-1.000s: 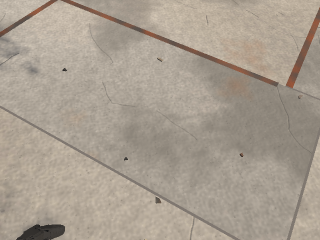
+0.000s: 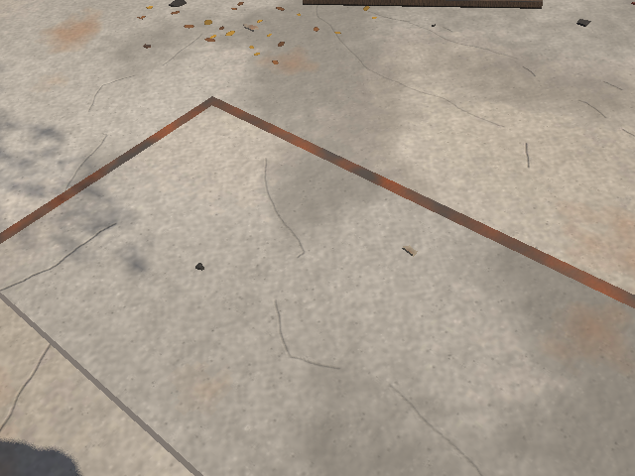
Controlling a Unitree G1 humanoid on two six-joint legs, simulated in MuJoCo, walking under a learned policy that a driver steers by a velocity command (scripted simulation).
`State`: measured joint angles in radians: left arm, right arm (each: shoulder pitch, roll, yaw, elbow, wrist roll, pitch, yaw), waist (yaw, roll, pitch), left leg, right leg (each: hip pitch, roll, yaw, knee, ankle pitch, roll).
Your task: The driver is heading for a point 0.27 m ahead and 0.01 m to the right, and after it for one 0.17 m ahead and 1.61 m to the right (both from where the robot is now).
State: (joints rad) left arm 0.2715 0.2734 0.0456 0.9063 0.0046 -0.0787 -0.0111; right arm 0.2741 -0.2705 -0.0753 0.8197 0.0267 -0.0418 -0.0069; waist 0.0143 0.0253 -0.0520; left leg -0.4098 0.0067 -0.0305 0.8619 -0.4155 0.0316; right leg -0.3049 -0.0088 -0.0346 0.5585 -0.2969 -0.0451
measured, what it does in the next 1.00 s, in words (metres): walks ahead, turning right: left foot, then right foot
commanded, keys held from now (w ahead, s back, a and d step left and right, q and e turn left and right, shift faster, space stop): w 0.08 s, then w+e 0.70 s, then e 0.22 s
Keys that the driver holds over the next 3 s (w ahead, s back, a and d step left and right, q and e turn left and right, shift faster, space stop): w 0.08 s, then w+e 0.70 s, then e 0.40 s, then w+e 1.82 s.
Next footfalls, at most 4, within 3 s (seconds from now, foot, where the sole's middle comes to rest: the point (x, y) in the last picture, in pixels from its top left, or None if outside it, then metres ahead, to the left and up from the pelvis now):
0.38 left None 0.35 0.14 -0.77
0.88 right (451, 472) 0.55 -0.20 -0.77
1.36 left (374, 398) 0.72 -0.05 -0.77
1.84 right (559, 412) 0.68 -0.45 -0.77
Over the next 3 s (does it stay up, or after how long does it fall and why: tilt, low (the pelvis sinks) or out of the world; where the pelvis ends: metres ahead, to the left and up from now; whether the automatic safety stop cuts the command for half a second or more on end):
stays up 0.83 -0.86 0.00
